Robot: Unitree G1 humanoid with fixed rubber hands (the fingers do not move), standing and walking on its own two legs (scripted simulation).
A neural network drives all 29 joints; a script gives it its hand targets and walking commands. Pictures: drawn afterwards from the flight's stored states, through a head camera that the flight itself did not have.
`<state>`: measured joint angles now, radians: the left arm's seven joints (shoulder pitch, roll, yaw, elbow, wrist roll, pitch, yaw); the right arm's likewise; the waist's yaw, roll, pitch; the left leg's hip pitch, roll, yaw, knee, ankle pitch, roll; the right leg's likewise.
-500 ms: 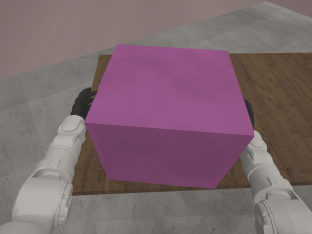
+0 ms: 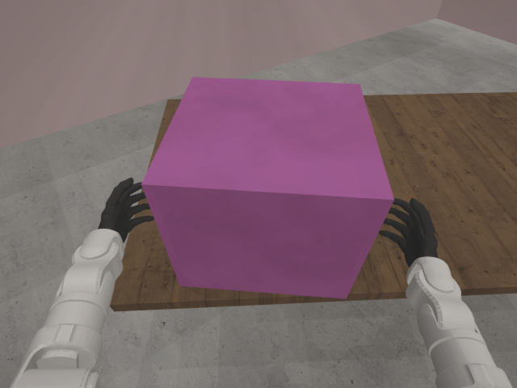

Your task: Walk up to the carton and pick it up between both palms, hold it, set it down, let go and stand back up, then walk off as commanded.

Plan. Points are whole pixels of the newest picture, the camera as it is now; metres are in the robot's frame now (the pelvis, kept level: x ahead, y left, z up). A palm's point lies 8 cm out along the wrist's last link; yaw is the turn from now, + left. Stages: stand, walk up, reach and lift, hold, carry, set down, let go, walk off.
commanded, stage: set down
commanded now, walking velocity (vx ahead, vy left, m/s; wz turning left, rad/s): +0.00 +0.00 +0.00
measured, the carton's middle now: (268, 186) +0.46 -0.03 +0.06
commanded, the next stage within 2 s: none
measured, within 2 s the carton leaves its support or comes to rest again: neither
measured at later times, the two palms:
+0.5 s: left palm (92, 273) +0.29 +0.24 +0.06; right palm (431, 291) +0.24 -0.25 +0.05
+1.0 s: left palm (85, 324) +0.23 +0.24 +0.04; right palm (445, 331) +0.18 -0.25 +0.05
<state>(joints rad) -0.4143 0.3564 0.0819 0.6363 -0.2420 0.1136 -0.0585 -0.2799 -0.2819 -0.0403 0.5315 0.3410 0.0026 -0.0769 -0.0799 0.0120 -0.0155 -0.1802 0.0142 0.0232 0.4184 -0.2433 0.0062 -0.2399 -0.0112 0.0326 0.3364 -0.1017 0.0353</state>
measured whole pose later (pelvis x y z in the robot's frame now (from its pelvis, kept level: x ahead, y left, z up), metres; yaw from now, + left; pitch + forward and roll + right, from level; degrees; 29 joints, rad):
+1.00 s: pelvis +0.01 +0.00 +0.00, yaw +0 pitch +0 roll -1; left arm 0.27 0.37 0.06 0.02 -0.28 0.09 -0.07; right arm 0.40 -0.28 -0.07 -0.16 0.28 0.13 -0.08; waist -0.03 0.01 -0.02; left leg -0.17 0.02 0.02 0.42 -0.26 0.01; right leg -0.23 -0.01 0.03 0.34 -0.11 0.03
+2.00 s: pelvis +0.03 +0.00 +0.00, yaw +0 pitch +0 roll -1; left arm 0.36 0.33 0.00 0.19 -0.17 0.11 -0.04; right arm 0.41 -0.28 -0.07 0.13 0.11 0.01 0.02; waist -0.02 0.03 0.00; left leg -0.13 0.03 0.02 0.42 -0.29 0.00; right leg -0.19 0.00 0.03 0.33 -0.14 0.03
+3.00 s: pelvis +0.04 +0.00 +0.00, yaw +0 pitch +1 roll -1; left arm 0.29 0.23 -0.01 0.43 -0.05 0.11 0.00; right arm 0.23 -0.28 -0.07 0.62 0.03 -0.21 0.07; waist -0.02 0.03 0.01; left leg -0.12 0.03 0.02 0.42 -0.31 0.00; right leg -0.19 0.00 0.03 0.35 -0.17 0.03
